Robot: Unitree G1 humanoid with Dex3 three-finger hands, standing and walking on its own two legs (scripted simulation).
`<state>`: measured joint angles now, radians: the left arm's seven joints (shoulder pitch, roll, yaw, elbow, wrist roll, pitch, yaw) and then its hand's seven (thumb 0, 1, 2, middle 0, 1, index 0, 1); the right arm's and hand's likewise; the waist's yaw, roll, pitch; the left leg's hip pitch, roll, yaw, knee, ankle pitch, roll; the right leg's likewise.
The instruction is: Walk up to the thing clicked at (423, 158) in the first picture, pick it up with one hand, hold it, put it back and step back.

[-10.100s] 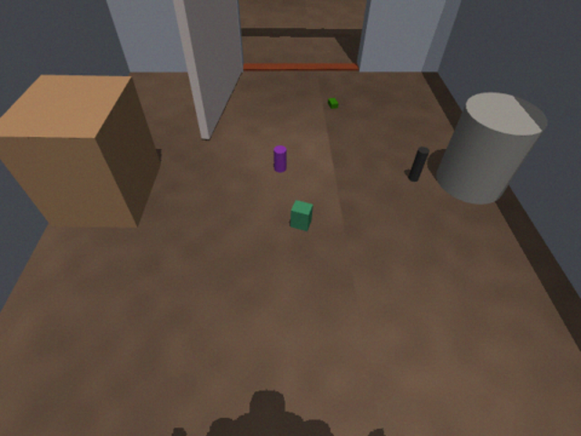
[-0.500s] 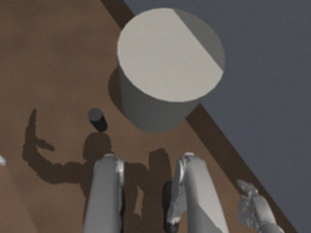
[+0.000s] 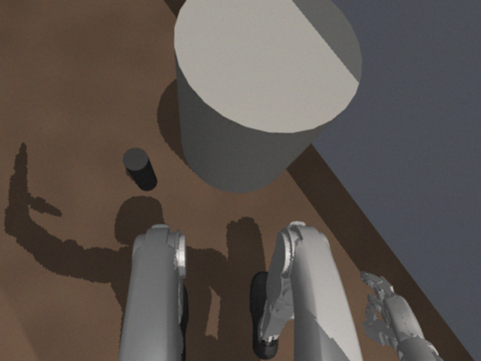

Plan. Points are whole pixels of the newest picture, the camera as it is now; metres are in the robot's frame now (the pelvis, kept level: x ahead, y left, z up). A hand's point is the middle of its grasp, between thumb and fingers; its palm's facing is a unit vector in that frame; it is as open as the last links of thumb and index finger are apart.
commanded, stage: go down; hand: left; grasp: from the side
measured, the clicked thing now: (142, 171) +0.48 +0.21 -0.33
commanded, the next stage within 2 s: approach in 0.84 s
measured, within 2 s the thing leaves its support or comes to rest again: neither
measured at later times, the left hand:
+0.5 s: hand out of the picture +0.39 +0.40 -0.03, palm faces +0.14 -0.98 -0.10, open 17.6 cm
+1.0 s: hand out of the picture +0.40 +0.41 -0.04, palm faces +0.14 -0.99 -0.09, open 17.5 cm
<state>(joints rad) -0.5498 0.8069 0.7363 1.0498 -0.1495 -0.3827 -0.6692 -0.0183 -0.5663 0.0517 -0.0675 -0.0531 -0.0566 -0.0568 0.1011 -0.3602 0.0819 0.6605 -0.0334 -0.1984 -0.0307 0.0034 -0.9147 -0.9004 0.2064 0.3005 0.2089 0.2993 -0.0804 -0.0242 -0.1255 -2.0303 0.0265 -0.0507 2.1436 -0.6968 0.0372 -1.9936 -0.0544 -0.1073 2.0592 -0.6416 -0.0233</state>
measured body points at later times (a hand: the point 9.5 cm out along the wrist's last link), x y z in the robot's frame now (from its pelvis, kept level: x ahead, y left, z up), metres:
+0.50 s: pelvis +0.00 +0.00 -0.03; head +0.20 +0.06 +0.37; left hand +0.38 +0.45 -0.02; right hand +0.15 -0.28 -0.12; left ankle +0.08 +0.11 -0.38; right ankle +0.10 -0.12 -0.38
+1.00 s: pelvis -0.01 +0.00 -0.04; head +0.21 +0.08 +0.35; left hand +0.38 +0.47 -0.03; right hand +0.14 -0.28 -0.13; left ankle +0.08 +0.11 -0.38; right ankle +0.10 -0.12 -0.38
